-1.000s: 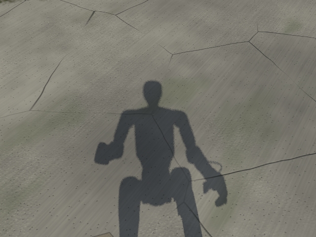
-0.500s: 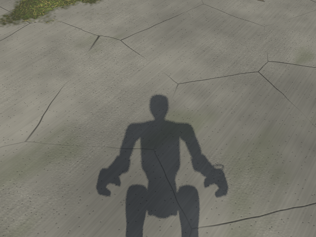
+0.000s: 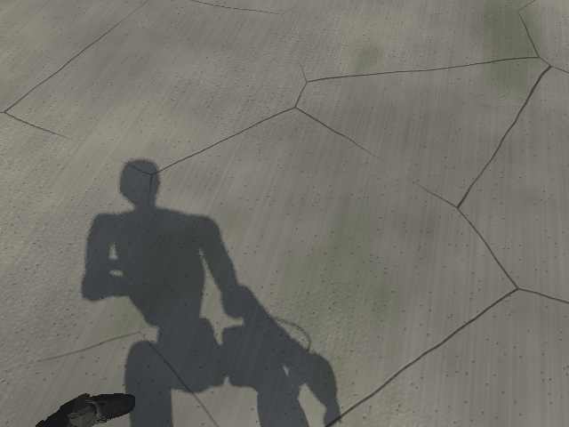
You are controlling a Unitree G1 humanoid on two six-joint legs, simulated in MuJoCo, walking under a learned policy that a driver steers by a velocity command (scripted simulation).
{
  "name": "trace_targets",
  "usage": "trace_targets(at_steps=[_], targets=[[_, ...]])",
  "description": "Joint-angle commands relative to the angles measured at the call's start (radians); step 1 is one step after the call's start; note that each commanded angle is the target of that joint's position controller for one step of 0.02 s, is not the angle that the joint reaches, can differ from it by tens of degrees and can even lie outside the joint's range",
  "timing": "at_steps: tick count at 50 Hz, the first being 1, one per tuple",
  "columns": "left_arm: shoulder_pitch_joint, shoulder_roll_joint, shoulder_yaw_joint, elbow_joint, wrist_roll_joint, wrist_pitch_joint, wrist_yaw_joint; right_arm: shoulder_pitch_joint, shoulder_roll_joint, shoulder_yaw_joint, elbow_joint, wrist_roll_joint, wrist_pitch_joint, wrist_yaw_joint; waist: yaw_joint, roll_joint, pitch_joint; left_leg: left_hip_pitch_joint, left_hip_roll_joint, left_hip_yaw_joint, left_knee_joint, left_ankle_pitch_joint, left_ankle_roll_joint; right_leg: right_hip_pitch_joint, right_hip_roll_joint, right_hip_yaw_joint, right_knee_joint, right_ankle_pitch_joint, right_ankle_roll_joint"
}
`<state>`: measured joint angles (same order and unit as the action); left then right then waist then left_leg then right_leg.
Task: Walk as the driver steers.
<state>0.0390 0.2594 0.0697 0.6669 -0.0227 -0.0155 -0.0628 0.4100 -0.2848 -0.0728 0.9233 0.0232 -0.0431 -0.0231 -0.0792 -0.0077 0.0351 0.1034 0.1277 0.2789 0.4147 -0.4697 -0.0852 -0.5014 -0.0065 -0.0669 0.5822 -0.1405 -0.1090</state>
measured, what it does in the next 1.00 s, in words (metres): walks ahead: left foot, then right foot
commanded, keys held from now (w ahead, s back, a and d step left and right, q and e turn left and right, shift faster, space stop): w+e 0.40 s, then q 0.60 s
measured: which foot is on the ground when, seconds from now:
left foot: down 0.00-0.02, up 0.04-0.46, down 0.48-0.94, up 0.96-1.00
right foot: down 0.00-0.50, up 0.52-0.90, down 0.92-1.00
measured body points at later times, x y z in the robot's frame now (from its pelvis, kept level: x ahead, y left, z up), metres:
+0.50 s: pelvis +0.29 -0.02 +0.00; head +0.32 -0.03 +0.45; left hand +0.39 +0.26 -0.11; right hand +0.46 -0.31 -0.06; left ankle +0.45 +0.05 -0.72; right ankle +0.12 -0.10 -0.71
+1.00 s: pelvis +0.39 -0.06 +0.02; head +0.42 -0.08 +0.47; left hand +0.58 +0.20 -0.06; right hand +0.50 -0.36 -0.09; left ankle +0.43 +0.06 -0.69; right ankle +0.42 -0.18 -0.72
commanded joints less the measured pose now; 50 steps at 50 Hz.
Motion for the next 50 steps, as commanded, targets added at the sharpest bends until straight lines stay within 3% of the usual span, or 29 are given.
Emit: trace_targets(at_steps=[1, 2, 3, 4, 5, 7, 10, 12, 15, 18, 20, 22, 24, 25, 26, 27, 28, 29, 30, 33, 35, 37, 41, 45, 46, 47, 48, 49, 50], targets=[[0.391, 0.305, 0.112, 0.052, -0.014, 0.011, 0.045, -0.027, -0.078, -0.003, -0.118, -0.05, -0.022, -0.001, 0.192, -0.178, -0.248, -0.64, 0.02, -0.043, 0.748, 0.194, 0.062, 0.848, -0.17, 0.395, -0.054, -0.047, -0.177], [0.381, 0.325, 0.1, 0.01, -0.007, -0.009, 0.04, -0.027, -0.062, 0.015, -0.165, -0.028, -0.065, 0.007, 0.164, -0.222, -0.437, -0.839, -0.134, -0.283, 0.975, -0.151, 0.039, 0.963, -0.347, 0.915, -0.258, -0.287, -0.343], [0.369, 0.238, 0.074, 0.026, 0.004, -0.024, 0.034, -0.17, -0.143, -0.008, -0.194, 0.019, -0.092, 0.014, 0.213, -0.1, -0.325, -0.947, -0.082, -0.356, 1.002, -0.049, 0.057, 0.899, -0.315, 0.795, -0.32, -0.249, -0.272], [0.326, 0.198, 0.062, 0.034, 0.002, -0.036, 0.035, -0.203, -0.143, -0.006, -0.208, 0.025, -0.106, 0.014, 0.185, -0.093, -0.206, -0.959, -0.039, -0.342, 0.941, 0.045, 0.083, 0.764, -0.273, 0.645, -0.314, -0.173, -0.231], [0.24, 0.168, 0.05, 0.018, 0.0, -0.041, 0.035, -0.194, -0.138, -0.009, -0.187, -0.001, -0.11, 0.005, 0.133, -0.016, -0.141, -0.887, 0.002, -0.349, 0.861, 0.117, 0.084, 0.602, -0.222, 0.536, -0.316, -0.087, -0.194], [0.152, 0.128, 0.035, -0.011, 0.016, -0.044, 0.041, -0.157, -0.141, -0.02, -0.178, -0.024, -0.09, 0.007, 0.065, -0.044, -0.088, -0.762, 0.033, -0.361, 0.763, 0.194, 0.073, 0.41, -0.161, 0.431, -0.359, 0.037, -0.178], [0.167, 0.149, 0.04, -0.003, 0.01, -0.054, 0.057, -0.181, -0.108, -0.017, -0.202, -0.039, -0.064, 0.012, 0.049, -0.033, -0.054, -0.738, 0.013, -0.333, 0.64, 0.257, 0.029, 0.294, -0.136, 0.364, -0.39, 0.163, -0.195], [0.203, 0.166, 0.043, 0.01, 0.009, -0.054, 0.07, -0.272, -0.09, -0.009, -0.238, -0.042, -0.061, 0.011, 0.075, -0.036, -0.02, -0.755, -0.012, -0.323, 0.486, 0.374, 0.011, 0.262, -0.108, 0.332, -0.394, 0.176, -0.176], [0.252, 0.174, 0.046, 0.029, 0.002, -0.047, 0.077, -0.398, -0.056, 0.006, -0.275, -0.035, -0.069, 0.024, 0.125, -0.055, -0.001, -0.676, -0.072, -0.314, 0.234, 0.556, 0.014, 0.227, -0.065, 0.301, -0.372, 0.11, -0.129], [0.308, 0.18, 0.048, 0.054, -0.008, -0.042, 0.081, -0.47, -0.075, 0.004, -0.306, -0.018, -0.078, 0.039, 0.15, -0.062, 0.001, -0.627, -0.101, -0.335, 0.131, 0.599, 0.027, 0.266, -0.095, 0.362, -0.332, 0.059, -0.114], [0.324, 0.171, 0.047, 0.062, -0.01, -0.036, 0.086, -0.471, -0.103, -0.004, -0.315, -0.016, -0.083, 0.047, 0.14, -0.071, -0.008, -0.621, -0.103, -0.364, 0.086, 0.551, 0.048, 0.346, -0.124, 0.422, -0.263, 0.054, -0.1], [0.328, 0.162, 0.045, 0.073, 0.005, -0.024, 0.094, -0.413, -0.117, -0.009, -0.298, -0.031, -0.091, 0.054, 0.12, -0.102, -0.026, -0.591, -0.108, -0.337, 0.069, 0.496, 0.086, 0.433, -0.144, 0.419, -0.173, 0.233, -0.075], [0.308, 0.129, 0.03, 0.064, 0.014, -0.019, 0.092, -0.263, -0.15, -0.024, -0.262, -0.061, -0.104, 0.051, 0.044, -0.086, -0.135, -0.34, -0.104, -0.299, 0.025, 0.661, 0.153, 0.433, -0.06, 0.354, 0.058, 0.479, -0.011], [0.349, 0.086, 0.012, 0.044, 0.037, -0.021, 0.093, -0.146, -0.2, -0.028, -0.254, -0.082, -0.106, 0.052, 0.024, 0.043, -0.3, -0.034, 0.063, -0.473, 0.122, 1.009, 0.237, 0.268, 0.018, 0.308, 0.334, 0.227, 0.039], [0.556, 0.048, -0.001, 0.088, 0.015, -0.028, 0.086, -0.072, -0.218, -0.038, -0.203, -0.065, -0.09, 0.063, 0.076, 0.343, -0.452, 0.246, 0.285, -0.866, 0.076, 1.078, 0.447, -0.001, 0.163, 0.247, 0.675, -0.497, 0.12], [0.546, 0.142, 0.011, 0.108, 0.012, -0.027, 0.082, -0.074, -0.16, -0.024, -0.212, -0.02, -0.076, 0.07, 0.06, 0.229, -0.441, 0.214, 0.272, -0.961, 0.009, 0.822, 0.436, -0.072, 0.109, 0.298, 0.767, -0.51, 0.131], [0.392, 0.182, 0.021, 0.078, 0.01, -0.018, 0.082, -0.165, -0.122, -0.01, -0.233, -0.009, -0.065, 0.067, 0.042, 0.131, -0.288, 0.087, 0.22, -0.828, -0.013, 0.741, 0.389, -0.125, 0.055, 0.244, 0.781, -0.435, 0.145], [0.288, 0.179, 0.02, 0.053, 0.023, -0.011, 0.088, -0.236, -0.098, 0.004, -0.248, -0.017, -0.053, 0.064, 0.049, 0.047, -0.192, -0.056, 0.167, -0.734, -0.033, 0.761, 0.356, -0.12, 0.019, 0.2, 0.729, -0.375, 0.154], [0.233, 0.168, 0.022, 0.032, 0.037, -0.007, 0.091, -0.267, -0.088, 0.009, -0.25, -0.018, -0.045, 0.06, 0.064, 0.024, -0.126, -0.167, 0.13, -0.677, -0.051, 0.801, 0.343, -0.105, -0.007, 0.186, 0.653, -0.335, 0.158], [0.253, 0.092, 0.007, 0.024, 0.03, 0.002, 0.102, -0.265, -0.133, -0.007, -0.241, -0.032, -0.03, 0.05, 0.106, 0.117, -0.124, -0.289, 0.052, -0.581, -0.079, 0.91, 0.32, 0.03, -0.002, 0.149, 0.417, -0.317, 0.17], [0.246, 0.087, 0.004, 0.024, 0.029, 0.006, 0.112, -0.251, -0.17, -0.023, -0.242, -0.029, -0.016, 0.039, 0.105, 0.131, -0.169, -0.299, 0.057, -0.582, -0.077, 0.912, 0.336, 0.076, 0.018, 0.141, 0.316, -0.3, 0.184], [0.219, 0.101, 0.008, 0.024, 0.027, 0.017, 0.115, -0.251, -0.19, -0.034, -0.25, -0.014, 0.004, 0.026, 0.098, 0.128, -0.191, -0.332, 0.052, -0.6, -0.095, 0.733, 0.326, 0.115, 0.028, 0.149, 0.253, -0.211, 0.186], [0.126, 0.104, 0.01, 0.0, 0.022, 0.024, 0.107, -0.25, -0.179, -0.037, -0.26, -0.005, 0.041, 0.007, 0.075, 0.151, -0.121, -0.418, 0.017, -0.664, -0.133, 0.304, 0.292, 0.146, 0.046, 0.162, 0.137, -0.15, 0.176], [0.15, 0.11, 0.018, 0.007, 0.014, -0.015, 0.089, -0.258, -0.166, -0.036, -0.274, 0.0, 0.065, -0.007, 0.107, 0.161, -0.108, -0.403, -0.018, -0.726, -0.05, 0.328, 0.247, 0.264, 0.05, 0.15, -0.147, -0.044, 0.145], [0.17, 0.144, 0.029, 0.011, 0.019, -0.021, 0.09, -0.236, -0.141, -0.029, -0.275, 0.002, 0.067, -0.008, 0.109, 0.132, -0.121, -0.439, -0.054, -0.706, 0.007, 0.279, 0.206, 0.351, -0.015, 0.181, -0.224, 0.01, 0.117], [0.187, 0.209, 0.041, 0.001, 0.039, -0.019, 0.098, -0.189, -0.083, -0.013, -0.278, -0.01, 0.067, -0.005, 0.082, -0.041, -0.163, -0.533, -0.137, -0.594, 0.212, 0.034, 0.146, 0.456, -0.23, 0.359, -0.258, 0.08, 0.036], [0.151, 0.253, 0.051, 0.003, 0.073, -0.007, 0.094, -0.186, -0.096, -0.019, -0.315, -0.004, 0.059, -0.005, 0.05, -0.274, -0.109, -0.696, -0.258, -0.409, 0.406, -0.161, 0.097, 0.398, -0.371, 0.564, -0.299, 0.218, -0.11], [0.123, 0.2, 0.039, -0.016, 0.072, -0.01, 0.092, -0.157, -0.177, -0.042, -0.294, -0.016, 0.054, -0.005, 0.058, -0.201, -0.108, -0.701, -0.19, -0.42, 0.602, -0.151, 0.058, 0.373, -0.39, 0.55, -0.291, 0.251, -0.161], [0.077, 0.148, 0.024, -0.026, 0.058, -0.012, 0.094, -0.139, -0.203, -0.056, -0.273, -0.007, 0.061, -0.004, 0.043, -0.14, -0.096, -0.706, -0.178, -0.417, 0.681, -0.092, 0.039, 0.363, -0.333, 0.448, -0.269, 0.261, -0.129]])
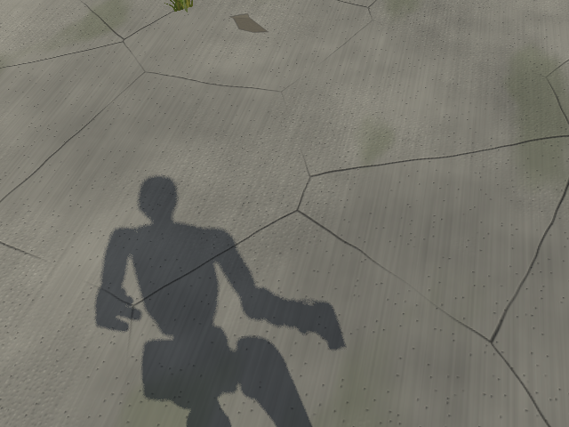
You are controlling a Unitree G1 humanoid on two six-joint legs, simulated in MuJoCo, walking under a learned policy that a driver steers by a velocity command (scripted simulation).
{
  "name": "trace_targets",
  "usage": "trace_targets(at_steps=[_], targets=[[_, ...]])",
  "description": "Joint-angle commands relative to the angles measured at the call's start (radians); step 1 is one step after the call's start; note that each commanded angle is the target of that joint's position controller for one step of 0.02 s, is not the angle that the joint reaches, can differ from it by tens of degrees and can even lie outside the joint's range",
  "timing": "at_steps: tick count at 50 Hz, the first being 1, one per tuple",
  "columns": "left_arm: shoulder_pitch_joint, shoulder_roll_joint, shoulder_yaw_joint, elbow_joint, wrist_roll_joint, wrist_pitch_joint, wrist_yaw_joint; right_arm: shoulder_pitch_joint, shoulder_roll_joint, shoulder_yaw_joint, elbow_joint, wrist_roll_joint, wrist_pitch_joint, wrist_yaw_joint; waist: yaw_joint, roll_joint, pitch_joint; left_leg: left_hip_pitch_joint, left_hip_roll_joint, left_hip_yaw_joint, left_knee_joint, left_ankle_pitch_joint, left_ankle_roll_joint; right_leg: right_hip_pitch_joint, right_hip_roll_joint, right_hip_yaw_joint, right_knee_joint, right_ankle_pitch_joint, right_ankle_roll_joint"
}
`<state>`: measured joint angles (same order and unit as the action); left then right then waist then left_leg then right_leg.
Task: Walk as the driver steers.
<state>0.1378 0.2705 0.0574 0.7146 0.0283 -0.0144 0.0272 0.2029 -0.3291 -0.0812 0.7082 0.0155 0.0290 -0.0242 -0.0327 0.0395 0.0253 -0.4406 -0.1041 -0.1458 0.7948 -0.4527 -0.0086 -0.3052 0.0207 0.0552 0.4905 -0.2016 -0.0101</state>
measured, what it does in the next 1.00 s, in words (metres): steps on the spot: left foot, then right foot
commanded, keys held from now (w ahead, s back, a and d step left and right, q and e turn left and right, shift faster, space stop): q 0.34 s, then no key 0.18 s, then e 0.48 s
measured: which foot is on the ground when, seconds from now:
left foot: up 0.00-0.32, down 0.34-1.00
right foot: down 0.00-0.36, up 0.38-0.72, down 0.74-1.00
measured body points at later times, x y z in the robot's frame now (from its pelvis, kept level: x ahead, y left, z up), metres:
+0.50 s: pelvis +0.00 +0.04 +0.00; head +0.03 +0.08 +0.45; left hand +0.05 +0.36 -0.12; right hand +0.24 -0.18 -0.07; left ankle -0.01 +0.13 -0.74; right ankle +0.03 -0.11 -0.66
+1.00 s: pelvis +0.00 +0.05 -0.01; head +0.03 +0.06 +0.44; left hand +0.10 +0.35 -0.11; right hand +0.18 -0.22 -0.10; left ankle -0.01 +0.15 -0.74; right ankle +0.04 -0.10 -0.74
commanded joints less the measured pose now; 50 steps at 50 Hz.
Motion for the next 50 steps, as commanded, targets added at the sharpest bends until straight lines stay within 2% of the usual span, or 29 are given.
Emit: trace_targets(at_steps=[1, 2, 4, 8, 13, 16, 17, 18, 19, 20, 21, 22, 23, 24, 26, 29, 30, 32, 34, 36, 37, 38, 39, 40, 42, 44, 46, 49, 50], targets=[[-0.056, 0.119, 0.031, -0.08, -0.006, -0.012, 0.004, 0.089, -0.144, -0.05, -0.035, 0.001, 0.004, -0.008, -0.013, -0.157, -0.076, -0.168, 0.065, 0.02, 0.348, -0.058, -0.06, 0.17, -0.302, 0.239, -0.162, 0.308, -0.189], [-0.068, 0.114, 0.028, -0.078, -0.018, -0.011, 0.006, 0.087, -0.13, -0.048, -0.036, -0.001, 0.015, -0.01, -0.005, -0.163, -0.065, -0.192, 0.072, 0.028, 0.392, -0.011, -0.078, 0.175, -0.284, 0.194, -0.157, 0.33, -0.182], [-0.048, 0.121, 0.027, -0.067, -0.016, -0.003, 0.013, 0.048, -0.09, -0.034, -0.064, 0.006, 0.023, -0.002, 0.013, -0.174, -0.055, -0.19, 0.085, 0.072, 0.377, 0.042, -0.102, 0.169, -0.255, 0.111, -0.162, 0.391, -0.193], [0.003, 0.157, 0.041, -0.048, -0.012, 0.017, 0.024, -0.042, -0.053, -0.013, -0.126, 0.008, 0.02, 0.016, 0.064, -0.195, -0.09, -0.15, 0.13, 0.116, 0.181, 0.066, -0.112, 0.254, -0.285, 0.061, -0.155, 0.4, -0.217], [-0.002, 0.209, 0.061, -0.04, -0.03, 0.021, 0.004, -0.049, -0.071, -0.013, -0.158, 0.005, 0.027, 0.037, 0.067, -0.215, -0.1, 0.017, 0.13, 0.188, -0.036, 0.068, -0.063, 0.221, -0.326, 0.015, -0.133, 0.416, -0.213], [-0.021, 0.212, 0.065, -0.027, -0.059, 0.016, -0.002, 0.014, -0.072, -0.023, -0.146, 0.003, 0.034, 0.047, 0.017, -0.199, -0.098, 0.161, 0.101, 0.224, -0.29, 0.224, 0.004, 0.184, -0.315, -0.033, -0.036, 0.361, -0.148], [0.029, 0.183, 0.059, -0.004, -0.059, 0.012, -0.005, 0.047, -0.097, -0.034, -0.137, -0.001, 0.033, 0.039, 0.01, -0.143, -0.109, 0.275, 0.091, 0.19, -0.387, 0.347, 0.038, 0.116, -0.276, -0.083, 0.049, 0.257, -0.084], [0.06, 0.127, 0.042, -0.006, -0.022, 0.009, -0.01, 0.073, -0.188, -0.058, -0.147, -0.001, 0.03, 0.024, 0.029, 0.085, -0.131, 0.46, 0.27, -0.062, -0.426, 0.673, 0.107, -0.097, -0.183, -0.18, 0.287, -0.029, 0.015], [-0.011, 0.096, 0.026, -0.067, 0.005, 0.007, -0.003, 0.065, -0.261, -0.065, -0.173, -0.03, 0.017, 0.024, 0.006, 0.292, -0.132, 0.477, 0.509, -0.36, -0.427, 0.883, 0.321, -0.346, -0.038, -0.151, 0.495, -0.465, 0.081], [-0.064, 0.154, 0.044, -0.064, -0.01, 0.011, 0.003, 0.085, -0.191, -0.046, -0.17, -0.048, -0.004, 0.03, -0.052, 0.153, -0.177, 0.436, 0.499, -0.32, -0.446, 0.825, 0.374, -0.339, -0.057, -0.026, 0.655, -0.483, 0.083], [-0.051, 0.165, 0.05, -0.052, -0.033, 0.019, 0.004, 0.04, -0.158, -0.031, -0.16, -0.048, -0.019, 0.03, -0.016, 0.119, -0.14, 0.386, 0.439, -0.217, -0.445, 0.755, 0.322, -0.33, -0.075, -0.005, 0.686, -0.408, 0.071], [-0.021, 0.158, 0.053, -0.025, -0.035, 0.025, 0.01, -0.018, -0.137, -0.027, -0.16, -0.032, -0.025, 0.025, 0.013, 0.077, -0.119, 0.363, 0.375, -0.151, -0.446, 0.659, 0.264, -0.323, -0.084, 0.001, 0.663, -0.332, 0.071], [-0.008, 0.165, 0.056, -0.013, -0.027, 0.032, 0.015, -0.059, -0.113, -0.016, -0.161, -0.016, -0.025, 0.021, 0.028, 0.083, -0.102, 0.342, 0.349, -0.118, -0.446, 0.655, 0.235, -0.316, -0.087, 0.001, 0.64, -0.267, 0.08], [0.01, 0.161, 0.056, -0.003, -0.023, 0.034, 0.014, -0.074, -0.1, -0.007, -0.16, -0.017, -0.024, 0.016, 0.042, 0.093, -0.106, 0.302, 0.325, -0.085, -0.448, 0.696, 0.23, -0.263, -0.076, -0.01, 0.651, -0.216, 0.09], [0.04, 0.14, 0.049, 0.01, -0.03, 0.033, 0.009, -0.081, -0.081, 0.003, -0.156, -0.026, -0.025, 0.011, 0.052, 0.089, -0.122, 0.296, 0.305, -0.052, -0.454, 0.695, 0.232, -0.212, -0.067, -0.016, 0.6, -0.158, 0.102], [0.038, 0.083, 0.021, 0.028, -0.03, 0.033, -0.001, -0.097, -0.022, 0.024, -0.129, -0.035, -0.031, 0.007, 0.04, 0.092, -0.119, 0.293, 0.285, 0.002, -0.461, 0.578, 0.212, -0.099, -0.099, -0.014, 0.343, -0.11, 0.104], [0.023, 0.08, 0.015, 0.026, -0.029, 0.033, -0.006, -0.085, -0.027, 0.025, -0.113, -0.041, -0.032, 0.009, 0.024, 0.1, -0.109, 0.279, 0.291, 0.001, -0.469, 0.533, 0.216, -0.056, -0.101, -0.022, 0.281, -0.115, 0.102], [0.013, 0.111, 0.018, 0.019, -0.035, 0.034, -0.009, -0.069, -0.059, 0.017, -0.083, -0.047, -0.031, 0.015, 0.008, 0.106, -0.076, 0.252, 0.311, -0.025, -0.478, 0.442, 0.23, -0.01, -0.09, -0.04, 0.209, -0.14, 0.093], [0.021, 0.143, 0.026, 0.013, -0.042, 0.032, -0.009, -0.088, -0.093, 0.008, -0.072, -0.034, -0.026, 0.015, 0.02, 0.095, -0.038, 0.243, 0.325, -0.047, -0.462, 0.393, 0.229, -0.003, -0.074, -0.059, 0.135, -0.123, 0.074], [0.036, 0.149, 0.025, 0.009, -0.033, 0.026, -0.01, -0.07, -0.103, 0.001, -0.051, -0.018, -0.022, 0.008, 0.038, 0.059, -0.023, 0.252, 0.311, -0.034, -0.427, 0.391, 0.189, 0.033, -0.068, -0.058, -0.004, 0.041, 0.043], [0.033, 0.178, 0.03, -0.001, -0.027, 0.024, -0.009, -0.046, -0.101, -0.002, -0.044, -0.02, -0.024, 0.003, 0.029, 0.018, -0.033, 0.256, 0.285, -0.011, -0.39, 0.36, 0.151, 0.055, -0.095, -0.01, -0.011, 0.211, 0.022], [0.029, 0.228, 0.043, -0.004, -0.032, 0.023, -0.006, -0.018, -0.096, -0.006, -0.054, -0.036, -0.028, -0.001, -0.011, -0.079, -0.049, 0.239, 0.214, 0.054, -0.339, 0.302, 0.111, 0.068, -0.129, 0.04, 0.036, 0.382, -0.01], [0.041, 0.222, 0.049, 0.006, -0.048, 0.025, -0.006, -0.037, -0.08, -0.004, -0.066, -0.045, -0.029, -0.006, -0.007, -0.157, -0.068, 0.237, 0.15, 0.136, -0.29, 0.27, 0.07, 0.044, -0.144, 0.099, 0.016, 0.34, -0.061], [0.042, 0.206, 0.049, -0.001, -0.049, 0.025, -0.006, -0.071, -0.063, -0.004, -0.073, -0.042, -0.025, -0.011, 0.011, -0.189, -0.065, 0.226, 0.108, 0.194, -0.221, 0.242, 0.04, 0.025, -0.171, 0.164, -0.03, 0.278, -0.095], [0.06, 0.205, 0.05, -0.01, -0.034, 0.022, -0.001, -0.117, -0.02, -0.003, -0.091, -0.03, -0.012, -0.019, 0.042, -0.253, -0.058, 0.131, 0.057, 0.198, -0.112, 0.164, 0.018, 0.052, -0.237, 0.318, -0.101, 0.233, -0.174], [0.049, 0.205, 0.05, -0.022, -0.03, 0.008, -0.001, -0.109, -0.005, -0.005, -0.105, -0.026, -0.01, -0.011, 0.045, -0.292, -0.072, 0.037, 0.04, 0.139, -0.019, -0.068, 0.024, 0.118, -0.284, 0.396, -0.124, 0.275, -0.224], [0.035, 0.219, 0.057, -0.027, -0.038, 0.001, -0.002, -0.092, -0.018, -0.011, -0.107, -0.017, -0.02, -0.001, 0.039, -0.24, -0.087, -0.007, 0.067, 0.089, -0.006, -0.129, 0.024, 0.165, -0.288, 0.406, -0.106, 0.33, -0.218], [-0.059, 0.213, 0.062, -0.05, -0.07, 0.042, 0.011, -0.001, -0.012, -0.015, -0.069, -0.012, -0.039, 0.017, -0.008, -0.207, -0.121, 0.184, 0.05, 0.137, -0.316, 0.177, 0.005, 0.099, -0.19, 0.319, -0.043, 0.287, -0.134], [-0.06, 0.19, 0.057, -0.061, -0.068, 0.054, 0.015, 0.039, -0.034, -0.025, -0.054, -0.016, -0.039, 0.021, -0.013, -0.173, -0.13, 0.288, 0.078, 0.125, -0.4, 0.273, 0.013, 0.03, -0.144, 0.286, 0.003, 0.172, -0.091]])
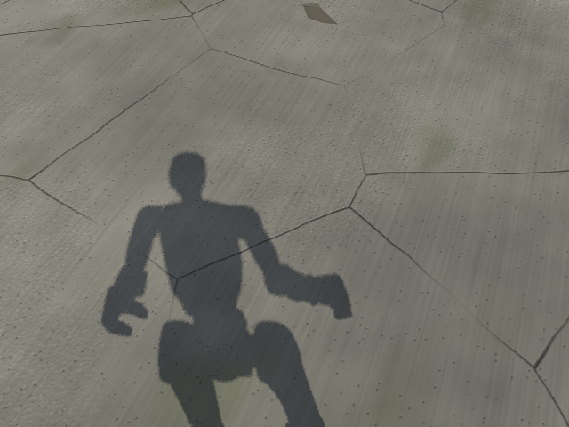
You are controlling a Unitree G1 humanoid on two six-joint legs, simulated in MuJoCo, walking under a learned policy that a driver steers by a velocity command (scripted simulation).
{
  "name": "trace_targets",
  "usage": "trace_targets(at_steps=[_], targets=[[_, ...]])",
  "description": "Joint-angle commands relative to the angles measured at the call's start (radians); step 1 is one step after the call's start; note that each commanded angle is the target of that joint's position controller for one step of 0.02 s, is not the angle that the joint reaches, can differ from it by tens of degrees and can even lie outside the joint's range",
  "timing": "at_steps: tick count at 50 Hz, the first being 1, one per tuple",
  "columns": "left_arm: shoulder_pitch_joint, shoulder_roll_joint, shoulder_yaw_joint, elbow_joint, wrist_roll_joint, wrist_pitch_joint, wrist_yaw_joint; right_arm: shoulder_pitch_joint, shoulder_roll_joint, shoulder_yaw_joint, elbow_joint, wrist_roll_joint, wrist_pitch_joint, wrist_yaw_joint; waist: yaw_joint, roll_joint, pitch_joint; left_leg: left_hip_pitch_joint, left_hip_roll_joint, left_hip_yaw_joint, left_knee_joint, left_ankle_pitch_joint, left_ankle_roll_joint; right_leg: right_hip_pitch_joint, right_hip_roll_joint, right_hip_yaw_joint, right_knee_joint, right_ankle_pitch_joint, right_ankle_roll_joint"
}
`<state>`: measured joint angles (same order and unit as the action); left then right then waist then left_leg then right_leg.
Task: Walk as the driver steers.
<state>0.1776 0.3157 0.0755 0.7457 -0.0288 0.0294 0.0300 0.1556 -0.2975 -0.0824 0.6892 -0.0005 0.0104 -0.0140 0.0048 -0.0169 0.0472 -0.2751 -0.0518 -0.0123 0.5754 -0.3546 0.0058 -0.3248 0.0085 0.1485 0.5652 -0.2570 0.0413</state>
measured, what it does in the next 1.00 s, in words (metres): steps on the spot: right foot, then left foot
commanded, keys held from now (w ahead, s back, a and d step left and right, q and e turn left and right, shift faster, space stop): e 0.26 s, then no key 0.24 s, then q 0.50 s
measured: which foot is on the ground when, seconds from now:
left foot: down 0.00-0.48, up 0.50-0.90, down 0.92-1.00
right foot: down 0.00-0.02, up 0.04-0.44, down 0.46-0.92, up 0.94-1.00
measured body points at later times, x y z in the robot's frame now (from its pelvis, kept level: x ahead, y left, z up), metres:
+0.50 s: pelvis -0.01 -0.03 +0.00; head +0.02 -0.05 +0.45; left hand +0.24 +0.18 -0.08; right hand +0.03 -0.34 -0.11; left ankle +0.00 +0.10 -0.73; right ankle -0.03 -0.14 -0.73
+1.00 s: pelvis -0.02 +0.00 +0.00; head +0.02 +0.03 +0.45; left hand +0.16 +0.27 -0.12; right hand +0.08 -0.30 -0.09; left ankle -0.03 +0.09 -0.73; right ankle -0.06 -0.14 -0.68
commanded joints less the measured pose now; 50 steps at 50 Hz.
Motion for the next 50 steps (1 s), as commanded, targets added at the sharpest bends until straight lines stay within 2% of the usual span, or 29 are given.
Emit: trace_targets(at_steps=[1, 2, 3, 4, 5, 6, 8, 12, 16, 19, 21, 22, 23, 24, 25, 26, 27, 28, 29, 31, 37, 40, 43, 45, 46, 47, 48, 49, 50], targets=[[-0.063, 0.085, 0.024, -0.099, 0.006, 0.015, 0.01, 0.115, -0.148, -0.045, -0.041, -0.013, -0.014, 0.004, -0.025, 0.091, -0.15, 0.226, 0.22, -0.21, -0.254, 0.239, 0.059, -0.104, -0.028, 0.085, 0.128, -0.014, -0.072], [-0.039, 0.091, 0.028, -0.124, 0.009, 0.008, 0.012, 0.072, -0.214, -0.054, -0.061, -0.042, -0.011, 0.009, -0.003, 0.333, -0.096, 0.154, 0.429, -0.476, -0.322, 0.316, 0.222, -0.265, 0.073, -0.034, 0.322, -0.368, -0.025], [-0.018, 0.159, 0.05, -0.107, 0.019, 0.0, 0.012, 0.049, -0.161, -0.034, -0.09, -0.048, -0.023, 0.007, -0.002, 0.232, -0.081, 0.117, 0.464, -0.495, -0.331, 0.327, 0.29, -0.269, 0.019, 0.026, 0.531, -0.382, -0.008], [-0.005, 0.179, 0.065, -0.082, 0.008, 0.003, 0.008, 0.002, -0.118, -0.02, -0.096, -0.042, -0.031, 0.002, 0.024, 0.142, -0.052, 0.095, 0.417, -0.386, -0.313, 0.315, 0.259, -0.279, 0.007, 0.035, 0.606, -0.313, -0.003], [0.023, 0.161, 0.066, -0.056, 0.005, 0.013, 0.011, -0.039, -0.11, -0.018, -0.104, -0.028, -0.036, -0.003, 0.041, 0.101, -0.032, 0.102, 0.352, -0.281, -0.303, 0.287, 0.211, -0.291, -0.003, 0.024, 0.623, -0.245, 0.01], [0.018, 0.145, 0.063, -0.051, 0.007, 0.019, 0.012, -0.048, -0.107, -0.017, -0.102, -0.017, -0.039, -0.01, 0.033, 0.102, -0.023, 0.129, 0.33, -0.228, -0.295, 0.322, 0.193, -0.32, -0.013, 0.02, 0.636, -0.181, 0.024], [-0.008, 0.112, 0.053, -0.069, 0.003, 0.02, 0.005, -0.008, -0.105, -0.014, -0.093, -0.019, -0.035, -0.024, 0.007, 0.118, -0.041, 0.158, 0.294, -0.125, -0.287, 0.442, 0.196, -0.31, -0.013, -0.028, 0.624, -0.121, 0.053], [-0.092, 0.078, 0.033, -0.13, 0.002, 0.02, -0.012, 0.066, -0.134, -0.027, -0.075, -0.019, -0.015, -0.038, -0.049, 0.133, -0.08, 0.29, 0.337, -0.076, -0.284, 0.491, 0.234, -0.322, -0.05, -0.077, 0.463, -0.115, 0.087], [-0.106, 0.056, 0.016, -0.158, 0.014, 0.022, -0.025, 0.046, -0.17, -0.039, -0.071, -0.01, -0.007, -0.02, -0.053, 0.143, -0.089, 0.234, 0.351, -0.022, -0.282, 0.511, 0.246, -0.179, -0.062, -0.13, 0.294, -0.153, 0.067], [-0.092, 0.066, 0.018, -0.161, 0.015, 0.023, -0.027, 0.04, -0.18, -0.042, -0.055, 0.007, -0.006, -0.002, -0.047, 0.166, -0.1, 0.225, 0.359, -0.011, -0.246, 0.572, 0.242, -0.086, -0.036, -0.173, 0.158, -0.146, 0.036], [-0.057, 0.059, 0.018, -0.149, 0.015, 0.024, -0.032, 0.021, -0.176, -0.038, -0.043, 0.025, -0.004, 0.003, -0.017, 0.167, -0.107, 0.214, 0.349, 0.003, -0.191, 0.572, 0.21, 0.01, -0.017, -0.195, -0.024, -0.039, -0.003], [-0.018, 0.064, 0.02, -0.132, 0.018, 0.022, -0.034, 0.022, -0.158, -0.03, -0.031, 0.034, -0.004, 0.002, 0.006, 0.158, -0.11, 0.177, 0.327, 0.025, -0.147, 0.541, 0.17, 0.108, -0.005, -0.202, -0.175, 0.093, -0.034], [0.007, 0.103, 0.029, -0.126, 0.022, 0.022, -0.029, 0.074, -0.119, -0.015, -0.007, 0.026, -0.011, 0.004, 0.006, 0.1, -0.136, 0.096, 0.289, 0.066, -0.088, 0.45, 0.098, 0.252, -0.036, -0.138, -0.245, 0.251, -0.064], [0.046, 0.174, 0.038, -0.137, 0.032, 0.02, -0.015, 0.079, -0.049, 0.014, -0.024, -0.026, -0.02, 0.01, -0.013, -0.11, -0.206, -0.076, 0.208, 0.142, 0.104, 0.109, 0.001, 0.433, -0.242, 0.105, -0.205, 0.632, -0.126], [0.002, 0.162, 0.027, -0.141, 0.055, 0.006, -0.017, 0.05, -0.046, 0.018, -0.05, -0.028, -0.016, 0.005, -0.007, -0.217, -0.192, -0.177, 0.124, 0.091, 0.219, -0.287, -0.066, 0.342, -0.393, 0.237, -0.198, 0.657, -0.331], [-0.03, 0.093, 0.008, -0.14, 0.058, -0.015, -0.025, 0.026, -0.111, 0.001, -0.036, -0.011, -0.005, 0.0, 0.017, -0.126, -0.179, -0.174, 0.145, 0.014, 0.33, -0.312, -0.087, 0.282, -0.367, 0.185, -0.22, 0.565, -0.37], [-0.068, 0.054, -0.007, -0.119, 0.061, -0.032, -0.028, 0.036, -0.113, -0.003, -0.023, 0.005, 0.002, 0.004, -0.008, -0.137, -0.15, -0.166, 0.15, -0.02, 0.35, -0.266, -0.087, 0.244, -0.307, 0.102, -0.228, 0.497, -0.324], [-0.099, 0.061, -0.004, -0.109, 0.059, -0.042, -0.031, 0.059, -0.113, -0.007, 0.004, 0.007, 0.01, -0.001, -0.02, -0.129, -0.131, -0.17, 0.148, -0.025, 0.342, -0.22, -0.089, 0.23, -0.264, 0.054, -0.237, 0.427, -0.281], [-0.123, 0.054, -0.007, -0.099, 0.052, -0.05, -0.031, 0.067, -0.123, -0.011, 0.016, 0.001, 0.019, -0.006, -0.021, -0.13, -0.107, -0.161, 0.144, -0.041, 0.347, -0.166, -0.098, 0.204, -0.259, 0.028, -0.238, 0.462, -0.265], [-0.136, 0.058, -0.006, -0.078, 0.055, -0.054, -0.025, 0.102, -0.119, -0.013, 0.035, 0.01, 0.025, -0.008, -0.037, -0.128, -0.101, -0.103, 0.12, -0.047, 0.356, -0.111, -0.108, 0.158, -0.239, -0.041, -0.23, 0.521, -0.259], [-0.116, 0.111, 0.021, -0.049, 0.042, -0.018, 0.002, 0.034, -0.097, -0.003, -0.01, 0.021, 0.035, -0.011, 0.016, -0.108, -0.075, -0.169, 0.129, 0.006, 0.312, -0.136, -0.099, 0.216, -0.307, -0.028, -0.227, 0.403, -0.298], [-0.129, 0.119, 0.028, -0.046, 0.04, -0.009, 0.005, 0.038, -0.091, -0.001, -0.023, 0.02, 0.038, -0.002, 0.012, -0.11, -0.084, -0.14, 0.127, 0.033, 0.268, -0.132, -0.083, 0.224, -0.328, -0.043, -0.216, 0.433, -0.298], [-0.148, 0.132, 0.034, -0.043, 0.028, -0.004, 0.008, 0.07, -0.09, -0.003, -0.027, 0.021, 0.039, 0.014, -0.013, -0.115, -0.104, -0.072, 0.112, 0.066, 0.156, -0.077, -0.048, 0.226, -0.333, -0.079, -0.168, 0.462, -0.267], [-0.158, 0.128, 0.036, -0.033, 0.008, 0.002, 0.011, 0.131, -0.092, -0.009, -0.01, 0.018, 0.037, 0.024, -0.054, -0.099, -0.113, 0.045, 0.075, 0.1, -0.051, 0.097, 0.001, 0.18, -0.297, -0.14, -0.076, 0.37, -0.196], [-0.101, 0.098, 0.032, -0.012, 0.01, 0.002, 0.008, 0.142, -0.14, -0.025, -0.012, 0.01, 0.034, 0.017, -0.042, 0.015, -0.105, 0.133, 0.102, 0.002, -0.167, 0.311, 0.046, 0.093, -0.23, -0.215, 0.059, 0.191, -0.11], [-0.124, 0.034, 0.013, -0.052, 0.061, -0.003, 0.002, 0.155, -0.275, -0.057, -0.036, 0.009, 0.027, -0.003, -0.015, 0.338, -0.103, 0.287, 0.361, -0.367, -0.196, 0.737, 0.178, -0.2, -0.078, -0.313, 0.365, -0.245, 0.009], [-0.239, 0.059, 0.017, -0.089, 0.049, -0.01, 0.008, 0.176, -0.269, -0.046, -0.057, -0.032, 0.004, 0.013, -0.088, 0.3, -0.135, 0.226, 0.467, -0.531, -0.247, 0.775, 0.36, -0.291, 0.021, -0.151, 0.564, -0.471, 0.022], [-0.229, 0.092, 0.029, -0.08, 0.027, -0.009, 0.009, 0.142, -0.242, -0.039, -0.063, -0.037, -0.019, 0.022, -0.07, 0.175, -0.119, 0.225, 0.428, -0.45, -0.251, 0.708, 0.351, -0.317, -0.008, -0.091, 0.652, -0.424, 0.013], [-0.203, 0.099, 0.035, -0.066, 0.021, -0.008, 0.011, 0.094, -0.221, -0.037, -0.062, -0.017, -0.03, 0.017, -0.037, 0.128, -0.095, 0.223, 0.366, -0.371, -0.239, 0.628, 0.292, -0.332, -0.029, -0.076, 0.649, -0.325, 0.005]])
Keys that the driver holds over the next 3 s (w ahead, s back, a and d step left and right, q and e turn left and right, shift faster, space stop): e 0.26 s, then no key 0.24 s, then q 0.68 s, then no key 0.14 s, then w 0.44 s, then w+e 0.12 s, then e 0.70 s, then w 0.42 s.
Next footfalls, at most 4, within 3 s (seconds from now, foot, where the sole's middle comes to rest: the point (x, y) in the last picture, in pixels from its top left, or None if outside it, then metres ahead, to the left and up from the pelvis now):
0.46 right None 0.01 -0.15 -0.77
0.92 left None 0.01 0.09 -0.77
1.46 right None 0.04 -0.13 -0.77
1.88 left None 0.26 0.18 -0.77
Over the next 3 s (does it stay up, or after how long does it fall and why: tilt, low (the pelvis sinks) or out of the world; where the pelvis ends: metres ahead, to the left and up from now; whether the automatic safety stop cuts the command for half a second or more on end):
stays up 0.40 0.06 0.02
